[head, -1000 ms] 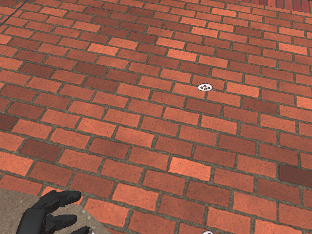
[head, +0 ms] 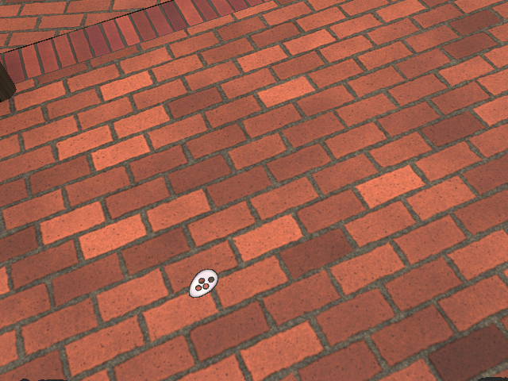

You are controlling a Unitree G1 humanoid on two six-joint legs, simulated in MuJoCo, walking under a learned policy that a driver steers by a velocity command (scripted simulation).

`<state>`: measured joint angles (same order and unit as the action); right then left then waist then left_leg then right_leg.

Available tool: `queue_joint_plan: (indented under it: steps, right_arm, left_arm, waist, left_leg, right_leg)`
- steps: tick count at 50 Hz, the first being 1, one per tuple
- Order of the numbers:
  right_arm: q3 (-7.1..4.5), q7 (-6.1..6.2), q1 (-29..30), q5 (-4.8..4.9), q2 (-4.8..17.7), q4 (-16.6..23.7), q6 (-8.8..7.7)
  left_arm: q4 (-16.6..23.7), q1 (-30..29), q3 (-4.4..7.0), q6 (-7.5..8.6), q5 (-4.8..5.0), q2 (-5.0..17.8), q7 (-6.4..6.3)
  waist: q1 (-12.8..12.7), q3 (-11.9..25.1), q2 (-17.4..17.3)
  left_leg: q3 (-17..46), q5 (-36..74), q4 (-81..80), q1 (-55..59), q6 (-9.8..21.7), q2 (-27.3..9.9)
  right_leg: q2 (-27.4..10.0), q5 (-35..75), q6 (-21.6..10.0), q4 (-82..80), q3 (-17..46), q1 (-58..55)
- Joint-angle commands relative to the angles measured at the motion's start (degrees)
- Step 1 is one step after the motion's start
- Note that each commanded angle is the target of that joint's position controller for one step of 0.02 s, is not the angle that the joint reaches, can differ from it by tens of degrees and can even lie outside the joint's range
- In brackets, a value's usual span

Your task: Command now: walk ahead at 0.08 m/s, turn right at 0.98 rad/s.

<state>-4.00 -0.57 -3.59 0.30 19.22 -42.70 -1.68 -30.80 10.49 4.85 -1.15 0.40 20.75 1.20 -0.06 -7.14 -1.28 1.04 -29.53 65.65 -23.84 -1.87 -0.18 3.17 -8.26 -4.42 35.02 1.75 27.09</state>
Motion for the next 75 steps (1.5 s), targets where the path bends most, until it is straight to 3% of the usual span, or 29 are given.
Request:
queue_joint_plan:
  steps: [1,6,14,15,16,17,19,21,25,27,29,33,34,35,36,37,39,44,49,53,54,55,56,57,59,61,69,73,75]
  right_arm:
    - [-1.66,0.76,-0.26,-0.98,7.72,4.01,-0.28]
    - [-0.59,0.51,-0.61,-0.39,3.98,2.75,0.45]
    - [-1.5,-0.32,-3.79,-0.23,4.76,2.24,-0.07]
    - [-1.95,-0.21,-4.47,-0.82,5.79,2.12,-0.04]
    - [-2.41,0.12,-2.96,-1.8,8.94,3.43,0.42]
    - [-2.82,0.21,-2.24,-3.64,11.68,3.67,0.67]
    - [-1.44,0.99,2.71,-2.08,6.27,5.84,0.51]
    - [-0.74,1.5,2.4,-0.55,4.98,5.78,0.89]
    - [1.16,1.34,-2.1,-0.87,1.17,3.77,1.27]
    - [0.55,0.88,-2.49,-0.17,3.64,3.56,1.93]
    - [-1.31,0.81,-6.61,0.3,9.2,3.18,2.67]
    - [-1.74,1.32,-5.54,2.69,8.15,4.19,2.66]
    - [-1.19,1.3,-5.05,2.38,5.6,4.83,2.19]
    - [-0.66,1.09,-3.18,2.3,2.65,7.3,1.58]
    - [-1.72,1.01,-4.92,1.7,5.87,6.27,1.23]
    - [-2.89,0.8,-6.15,1.66,7.88,5.3,1.51]
    - [-2.89,0.98,-8.93,1.49,5.61,3.91,3.55]
    - [-1.03,-1.08,-2.74,1.69,1.75,8.89,4.51]
    - [-1.2,-2.54,-0.85,2.04,4.09,12.28,4.72]
    - [-1.91,-2.17,-10.35,2.11,4.45,8.4,3.46]
    - [-3.74,-1.52,-20.95,2.25,7.74,4.62,3.08]
    - [-6.13,-0.59,-30.65,2.21,17.07,2.76,2.07]
    - [-4.7,-1.18,-28.34,1.64,14.86,5.76,-0.38]
    - [-3.05,-1.27,-25.4,0.89,9.88,5.99,-1.76]
    - [-1.21,-1.02,-20.84,0.57,5.57,6.6,-2.17]
    - [-0.22,-0.36,-16.02,-0.46,4.57,7.73,-2.19]
    - [0.65,1.39,-21.85,-1.15,5.09,1.86,-4.85]
    - [0.29,2.98,-23.35,-1.6,8.2,-0.21,-3.73]
    - [-0.44,4.62,-22.57,-2.5,10.25,-0.07,-2.17]
  left_arm:
    - [5.56,-0.8,2.68,0.64,0.27,9.67,-1.39]
    - [5.64,-1.09,3.12,-0.71,0.05,9.79,-3.26]
    - [5.47,-3.34,2.39,-2.11,0.36,6.88,-2.92]
    - [4.83,-1.77,1.8,-2.12,0.52,5.17,-2.83]
    - [3.7,3.23,0.72,-2.18,0.0,1.6,-2.69]
    - [5.61,2.17,1.6,-1.44,0.29,4.67,-2.71]
    - [2.32,2.87,3.23,-1.02,0.01,10.01,-2.73]
    - [0.52,3.7,2.23,-1.71,-0.31,6.25,-3.09]
    - [0.76,0.47,-0.45,-1.01,-0.5,0.03,-3.09]
    - [0.68,-1.2,-1.2,-0.68,-1.12,-1.58,-2.86]
    - [-0.24,-1.74,-0.06,-0.21,0.1,1.56,-3.08]
    - [-4.17,5.61,0.98,0.74,0.49,3.74,-3.48]
    - [-4.48,8.19,1.5,0.56,-0.43,5.78,-3.88]
    - [-5.48,6.51,2.74,0.0,-1.93,10.06,-3.68]
    - [-3.43,2.35,1.97,0.26,-3.32,6.58,-3.56]
    - [-2.31,-0.14,0.84,0.61,-3.38,3.23,-3.82]
    - [-1.84,-4.9,0.35,1.28,-1.2,1.47,-4.2]
    - [-3.59,-1.78,1.33,0.57,-1.25,3.73,-4.45]
    - [-4.72,0.52,2.98,2.72,0.88,8.35,-1.93]
    - [-5.45,-2.94,2.95,3.87,1.61,7.47,-0.66]
    - [-5.4,-2.85,1.89,4.18,1.04,4.58,-0.66]
    - [-0.59,-7.2,0.09,5.2,-0.56,-0.61,-0.83]
    - [2.17,-12.12,-0.52,7.44,0.44,-0.33,-0.74]
    - [2.37,-13.78,0.09,8.97,2.7,3.43,0.12]
    - [-0.66,-8.65,0.16,9.62,1.17,4.17,0.73]
    - [-3.4,-4.44,0.28,8.56,0.42,3.86,1.53]
    - [-3.31,-13.3,-2.5,7.64,2.47,-0.84,3.2]
    - [-2.8,-12.95,-1.63,8.17,2.77,0.8,4.7]
    - [-3.84,-4.67,-0.49,6.98,3.23,3.2,4.27]
  waist:
    - [1.06,13.25,5.3]
    - [0.72,15.84,5.11]
    - [1.09,14.5,11.32]
    - [0.94,14.34,8.93]
    - [-1.98,14.75,-3.47]
    - [-2.64,9.42,-15.58]
    - [-3.03,7.05,-7.03]
    - [-1.9,6.68,-4.13]
    - [0.27,8.8,-5.65]
    - [1.13,8.11,-10.36]
    - [3.01,7.61,-11.69]
    - [-0.85,11.12,-8.6]
    - [-1.62,13.88,-3.63]
    - [-0.08,10.58,14.51]
    - [-0.76,10.97,15.13]
    - [-0.04,10.74,11.63]
    - [1.96,8.84,9.12]
    - [-2.06,8.19,9.78]
    - [-3.3,7.56,9.89]
    - [3.32,6.09,5.54]
    - [7.88,9.89,-0.17]
    - [10.76,10.21,-19.21]
    - [11.1,12.57,-14.68]
    - [10.06,7.94,-8.76]
    - [5.19,3.66,-2.13]
    - [1.86,1.35,-4.53]
    - [5.29,-3.45,-1.5]
    - [2.94,2.46,-6.29]
    - [-2.96,8.03,-10.37]
  left_leg:
    - [6.21,5.16,-3.39,-10.59,0.7,-1.0]
    - [6.19,10.28,-16.83,-3.46,-2.44,3.46]
    - [5.55,18.89,-36.62,9.3,-0.25,2.85]
    - [6.7,22.41,-41.9,13.41,1.38,-0.48]
    - [19.05,22.24,-47.29,17.33,5.83,-12.35]
    - [33.57,20.9,-52.58,11.16,14.53,-19.68]
    - [26.6,16.52,-50.49,7.92,14.52,-16.99]
    - [20.36,17.65,-49.32,10.06,12.67,-12.6]
    - [14.7,19.9,-48.62,14.42,12.38,-8.72]
    - [14.7,19.02,-48.73,13.31,11.74,-6.88]
    - [19.48,22.4,-47.1,15.21,13.0,-8.46]
    - [23.55,27.34,-43.93,10.0,9.53,-7.08]
    - [19.83,21.78,-38.03,3.14,6.67,-4.46]
    - [6.76,9.38,-29.5,-8.1,2.9,3.34]
    - [3.42,-3.57,-16.75,-10.26,0.19,2.65]
    - [3.53,-4.09,-6.66,-11.08,-1.15,1.24]
    - [3.11,1.97,-1.74,-13.83,-3.33,-0.8]
    - [-2.02,9.45,-11.89,-12.05,-4.84,-3.55]
    - [-5.7,7.27,-21.03,-4.7,0.61,-4.18]
    - [-11.51,8.37,-32.27,11.62,6.41,-0.19]
    - [-8.65,7.0,-34.51,27.52,9.15,1.67]
    - [22.19,-0.02,-43.1,42.21,18.63,-12.7]
    - [45.09,-13.05,-55.05,44.3,25.55,-19.97]
    - [40.79,-12.18,-56.27,41.79,23.97,-21.88]
    - [28.4,-4.36,-54.37,33.79,19.85,-18.07]
    - [17.22,4.77,-56.09,25.61,15.91,-13.31]
    - [-7.64,31.66,-65.69,17.91,6.18,-8.28]
    - [-11.23,75.12,-56.13,31.6,1.82,-9.85]
    - [-11.63,102.23,-41.11,35.59,0.59,-11.69]
  right_leg:
    - [-13.55,3.01,-9.67,-16.68,25.53,-17.12]
    - [-9.8,7.98,-9.02,-14.67,24.53,-13.81]
    - [-6.58,-0.4,-4.39,-9.58,29.46,-9.91]
    - [-4.1,-5.31,-2.26,-5.79,27.22,-7.77]
    - [2.77,-22.41,1.06,7.17,19.07,-3.09]
    - [7.94,-28.54,3.75,19.25,11.04,5.28]
    - [2.7,-20.56,6.32,30.87,11.36,5.07]
    - [2.88,-16.44,8.22,36.04,10.21,5.9]
    - [-0.35,-15.82,9.74,22.67,7.58,1.05]
    - [-2.01,-18.81,10.43,8.42,1.88,-5.8]
    - [0.36,-18.82,10.26,1.24,0.5,-7.22]
    - [-1.77,-3.07,4.95,-16.68,2.95,-22.31]
    - [-8.84,2.07,2.17,-15.24,6.96,-30.0]
    - [-17.83,11.34,-4.46,-15.55,16.27,-27.74]
    - [-24.51,21.96,-9.65,-16.06,19.45,-26.59]
    - [-24.66,27.55,-10.16,-15.74,16.79,-25.57]
    - [-19.82,27.04,-6.55,-14.28,8.32,-25.95]
    - [-18.52,24.53,-6.92,-14.39,0.18,-26.76]
    - [-22.9,-16.73,-5.82,-22.4,1.56,-22.99]
    - [-20.24,-16.1,-1.87,-13.99,-7.13,-16.1]
    - [-15.96,-5.49,0.43,2.2,-12.59,-7.13]
    - [-6.67,-18.63,6.39,31.02,-15.46,17.97]
    - [-1.82,-23.87,6.24,40.38,-0.4,32.65]
    - [-6.1,-19.15,4.14,41.61,2.21,36.35]
    - [-9.87,-9.92,2.81,35.12,1.68,32.09]
    - [-11.7,-1.34,3.54,29.44,0.57,25.38]
    - [-4.89,22.33,2.95,5.02,-5.23,13.7]
    - [2.38,19.67,-0.6,-1.31,-11.44,6.87]
    - [5.93,12.07,-2.6,1.17,-14.03,-1.72]
